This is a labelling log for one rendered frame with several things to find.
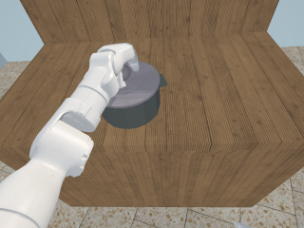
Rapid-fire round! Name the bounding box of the left robot upper arm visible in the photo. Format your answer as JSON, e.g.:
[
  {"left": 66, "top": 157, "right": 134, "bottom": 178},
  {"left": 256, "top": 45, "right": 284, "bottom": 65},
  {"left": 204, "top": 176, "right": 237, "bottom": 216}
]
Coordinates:
[{"left": 0, "top": 120, "right": 94, "bottom": 228}]

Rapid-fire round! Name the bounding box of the knob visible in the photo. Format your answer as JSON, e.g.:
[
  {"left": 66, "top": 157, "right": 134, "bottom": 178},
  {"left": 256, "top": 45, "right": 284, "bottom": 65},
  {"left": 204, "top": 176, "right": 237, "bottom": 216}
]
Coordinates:
[{"left": 122, "top": 65, "right": 131, "bottom": 80}]

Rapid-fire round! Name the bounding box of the pot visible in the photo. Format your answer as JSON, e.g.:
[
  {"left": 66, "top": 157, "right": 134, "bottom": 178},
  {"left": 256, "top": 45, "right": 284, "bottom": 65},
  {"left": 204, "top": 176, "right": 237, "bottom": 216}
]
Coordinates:
[{"left": 102, "top": 73, "right": 167, "bottom": 129}]

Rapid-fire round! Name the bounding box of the robot left hand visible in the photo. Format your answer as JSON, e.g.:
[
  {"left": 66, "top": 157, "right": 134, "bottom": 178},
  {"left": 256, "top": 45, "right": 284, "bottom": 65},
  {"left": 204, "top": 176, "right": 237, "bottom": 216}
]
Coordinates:
[{"left": 97, "top": 43, "right": 140, "bottom": 88}]

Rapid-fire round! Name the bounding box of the table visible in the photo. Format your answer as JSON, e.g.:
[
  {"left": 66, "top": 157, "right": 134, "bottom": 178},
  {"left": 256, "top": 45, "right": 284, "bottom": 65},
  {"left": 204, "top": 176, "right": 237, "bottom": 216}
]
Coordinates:
[{"left": 0, "top": 0, "right": 304, "bottom": 208}]

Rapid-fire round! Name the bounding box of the lid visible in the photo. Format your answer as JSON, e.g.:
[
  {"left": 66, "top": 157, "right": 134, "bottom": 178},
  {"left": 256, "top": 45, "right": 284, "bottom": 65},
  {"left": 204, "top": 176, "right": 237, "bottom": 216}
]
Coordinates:
[{"left": 107, "top": 61, "right": 161, "bottom": 108}]

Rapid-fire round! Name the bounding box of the robot left forearm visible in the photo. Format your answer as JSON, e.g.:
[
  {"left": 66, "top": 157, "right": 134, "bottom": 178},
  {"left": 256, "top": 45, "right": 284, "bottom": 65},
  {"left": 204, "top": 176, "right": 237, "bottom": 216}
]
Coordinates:
[{"left": 29, "top": 47, "right": 124, "bottom": 159}]

